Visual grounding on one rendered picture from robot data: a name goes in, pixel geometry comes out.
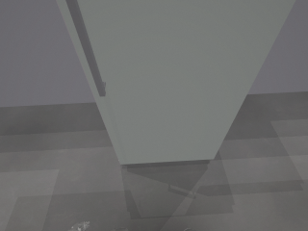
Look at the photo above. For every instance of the fridge door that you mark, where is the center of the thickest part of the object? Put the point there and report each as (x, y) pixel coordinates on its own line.
(176, 71)

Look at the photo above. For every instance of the left robot hand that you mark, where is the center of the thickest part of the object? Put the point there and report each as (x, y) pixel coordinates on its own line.
(83, 226)

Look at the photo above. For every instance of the handle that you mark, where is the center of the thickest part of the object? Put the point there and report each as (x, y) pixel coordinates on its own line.
(81, 30)

